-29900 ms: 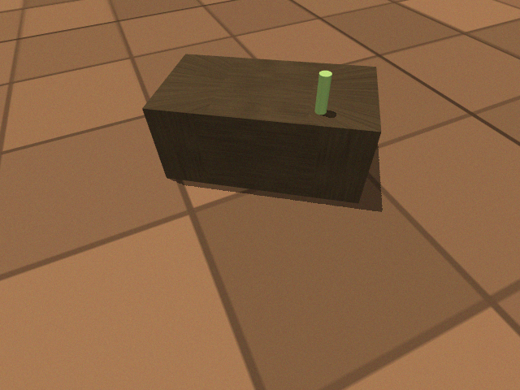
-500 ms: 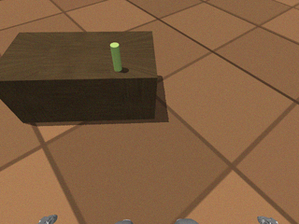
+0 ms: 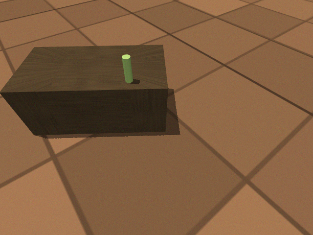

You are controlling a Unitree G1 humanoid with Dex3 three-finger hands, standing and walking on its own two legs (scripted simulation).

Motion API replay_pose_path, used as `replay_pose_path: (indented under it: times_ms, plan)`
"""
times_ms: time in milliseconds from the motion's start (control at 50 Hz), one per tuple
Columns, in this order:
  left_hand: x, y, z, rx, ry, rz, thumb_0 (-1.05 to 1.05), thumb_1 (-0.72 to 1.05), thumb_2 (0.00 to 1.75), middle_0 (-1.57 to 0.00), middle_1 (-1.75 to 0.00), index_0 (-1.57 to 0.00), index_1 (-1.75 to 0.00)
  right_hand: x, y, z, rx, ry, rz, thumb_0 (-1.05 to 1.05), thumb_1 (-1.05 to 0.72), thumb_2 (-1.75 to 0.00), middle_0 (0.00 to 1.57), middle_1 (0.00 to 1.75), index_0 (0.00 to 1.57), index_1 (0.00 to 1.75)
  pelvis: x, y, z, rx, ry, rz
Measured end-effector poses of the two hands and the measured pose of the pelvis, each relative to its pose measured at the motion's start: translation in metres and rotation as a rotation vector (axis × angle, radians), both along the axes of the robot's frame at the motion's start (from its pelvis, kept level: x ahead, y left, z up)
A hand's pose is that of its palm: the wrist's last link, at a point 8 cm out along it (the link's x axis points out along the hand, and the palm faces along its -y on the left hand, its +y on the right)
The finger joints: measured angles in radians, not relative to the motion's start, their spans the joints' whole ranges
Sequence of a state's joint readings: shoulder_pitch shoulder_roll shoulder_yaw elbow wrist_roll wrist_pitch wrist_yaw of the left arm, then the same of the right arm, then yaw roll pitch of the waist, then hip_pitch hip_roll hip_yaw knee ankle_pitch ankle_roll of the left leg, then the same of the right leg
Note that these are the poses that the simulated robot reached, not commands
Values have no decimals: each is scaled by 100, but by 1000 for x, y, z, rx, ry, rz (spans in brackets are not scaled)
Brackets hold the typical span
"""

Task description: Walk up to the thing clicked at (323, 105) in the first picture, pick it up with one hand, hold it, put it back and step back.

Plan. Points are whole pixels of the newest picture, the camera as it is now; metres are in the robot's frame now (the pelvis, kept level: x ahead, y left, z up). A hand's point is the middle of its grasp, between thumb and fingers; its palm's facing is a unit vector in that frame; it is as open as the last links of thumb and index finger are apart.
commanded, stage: step back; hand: left
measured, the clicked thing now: (127, 69) +1.07 +0.22 -0.23
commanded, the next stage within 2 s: stand in 0.56 s
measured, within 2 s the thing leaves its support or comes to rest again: neither
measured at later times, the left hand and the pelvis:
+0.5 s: hand out of the picture +0.16 +0.24 -0.15, palm faces +0.06 -0.94 -0.33, open 7.4 cm; pelvis +0.05 -0.01 +0.01, yaw +2 degrees
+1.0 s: hand out of the picture +0.12 +0.24 -0.14, palm faces +0.02 -0.94 -0.34, open 7.4 cm; pelvis +0.04 -0.02 +0.02, yaw +1 degrees
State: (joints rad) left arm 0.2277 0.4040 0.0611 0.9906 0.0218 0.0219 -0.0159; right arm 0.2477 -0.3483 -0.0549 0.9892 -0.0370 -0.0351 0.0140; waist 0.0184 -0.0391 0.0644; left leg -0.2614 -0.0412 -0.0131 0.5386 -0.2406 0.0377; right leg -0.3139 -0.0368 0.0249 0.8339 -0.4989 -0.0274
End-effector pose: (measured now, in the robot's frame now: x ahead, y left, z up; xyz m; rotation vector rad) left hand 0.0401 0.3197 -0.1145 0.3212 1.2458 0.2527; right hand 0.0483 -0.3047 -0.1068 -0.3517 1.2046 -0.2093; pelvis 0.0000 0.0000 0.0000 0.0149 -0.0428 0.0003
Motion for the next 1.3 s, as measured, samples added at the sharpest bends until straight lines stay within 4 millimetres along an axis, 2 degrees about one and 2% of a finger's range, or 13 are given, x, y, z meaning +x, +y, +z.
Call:
replay_pose_path:
  times_ms: [120,240,320,480,600,720,860,1040,1300]
  plan:
    - [35,-10,6,12,-61,-31,1,90,90,-20,-30,-20,-30,14,-10,-2,8,-17,-12,1,-90,-89,20,30,21,30,9,-11,-1,-10,4,0]
    - [57,-27,9,7,-113,-15,1,90,90,-20,-30,-20,-30,41,-18,-10,11,-1,3,1,-90,-89,20,30,21,30,24,-18,-2,-20,8,23]
    - [73,-32,5,-16,-117,-8,1,90,90,-20,-30,-20,-30,57,-15,-11,2,1,21,1,-90,-89,20,30,20,30,34,-14,-2,-13,10,38]
    - [101,-34,3,-47,-116,2,1,90,90,-20,-30,-20,-30,90,-3,-1,8,-10,35,1,-90,-89,20,30,21,30,50,-13,5,-18,24,39]
    - [111,-30,7,-37,-125,8,1,90,90,-20,-30,-20,-30,113,1,4,8,-50,42,1,-90,-89,20,30,21,30,53,-12,7,-18,16,36]
    - [102,-34,11,-40,-87,0,1,90,90,-20,-30,-20,-30,125,5,9,30,-83,50,0,-90,-89,20,30,21,30,53,-12,13,-16,7,26]
    - [84,-37,12,-40,-43,-1,1,90,90,-20,-30,-20,-30,120,4,9,47,-77,47,0,-90,-89,20,30,21,30,49,-14,16,-13,2,22]
    - [64,-40,13,-33,-13,1,1,90,90,-20,-30,-20,-30,95,-4,6,48,-27,29,1,-90,-89,20,30,21,30,43,-19,18,-13,-1,21]
    - [57,-44,13,-33,7,-8,1,90,90,-20,-30,-20,-30,61,-15,1,42,52,4,1,-90,-89,20,30,20,30,40,-23,18,-13,10,21]
